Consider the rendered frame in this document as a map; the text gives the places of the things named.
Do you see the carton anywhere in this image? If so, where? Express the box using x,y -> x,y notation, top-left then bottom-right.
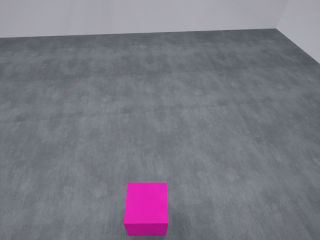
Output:
124,182 -> 169,236

